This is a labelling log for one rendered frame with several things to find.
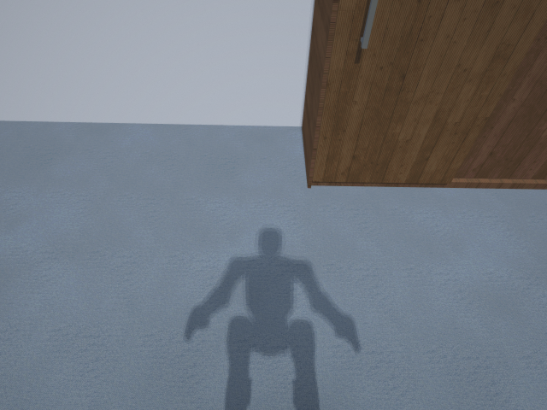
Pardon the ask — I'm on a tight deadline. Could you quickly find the wardrobe door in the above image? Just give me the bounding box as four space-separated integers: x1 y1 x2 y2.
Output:
313 0 547 184
454 19 547 179

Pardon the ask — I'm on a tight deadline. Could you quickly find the handle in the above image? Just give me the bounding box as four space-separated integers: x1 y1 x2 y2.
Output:
361 0 378 49

